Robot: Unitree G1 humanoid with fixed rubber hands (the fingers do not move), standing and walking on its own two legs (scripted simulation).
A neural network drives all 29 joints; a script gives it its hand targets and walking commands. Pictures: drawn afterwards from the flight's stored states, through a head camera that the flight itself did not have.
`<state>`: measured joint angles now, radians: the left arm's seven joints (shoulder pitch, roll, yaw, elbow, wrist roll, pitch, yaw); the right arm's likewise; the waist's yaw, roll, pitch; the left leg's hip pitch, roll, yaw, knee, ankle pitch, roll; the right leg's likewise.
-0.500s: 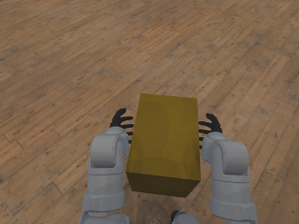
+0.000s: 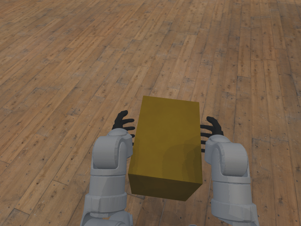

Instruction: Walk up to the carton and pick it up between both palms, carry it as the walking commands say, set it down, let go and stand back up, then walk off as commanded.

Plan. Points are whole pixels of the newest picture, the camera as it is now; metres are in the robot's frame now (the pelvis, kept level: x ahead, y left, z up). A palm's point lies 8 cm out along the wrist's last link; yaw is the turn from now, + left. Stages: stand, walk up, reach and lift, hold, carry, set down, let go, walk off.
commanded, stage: carry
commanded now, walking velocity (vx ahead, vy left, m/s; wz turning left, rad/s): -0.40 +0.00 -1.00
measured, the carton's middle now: (164, 149) +0.34 +0.00 -0.02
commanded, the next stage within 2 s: none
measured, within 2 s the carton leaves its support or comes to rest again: neither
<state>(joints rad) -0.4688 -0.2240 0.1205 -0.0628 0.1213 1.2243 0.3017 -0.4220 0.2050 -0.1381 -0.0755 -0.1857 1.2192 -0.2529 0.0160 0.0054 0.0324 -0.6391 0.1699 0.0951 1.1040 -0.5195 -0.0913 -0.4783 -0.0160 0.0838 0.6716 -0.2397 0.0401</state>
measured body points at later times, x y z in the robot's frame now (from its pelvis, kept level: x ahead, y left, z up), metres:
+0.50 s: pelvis -0.22 +0.00 -0.01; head -0.19 +0.00 +0.44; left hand +0.13 -0.02 +0.09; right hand +0.04 -0.24 +0.08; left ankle -0.08 +0.13 -0.72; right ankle -0.29 -0.14 -0.73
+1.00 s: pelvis -0.40 +0.12 +0.01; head -0.36 +0.10 +0.46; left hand -0.11 -0.07 +0.08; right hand -0.30 -0.21 +0.08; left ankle -0.24 +0.17 -0.72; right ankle -0.52 +0.02 -0.67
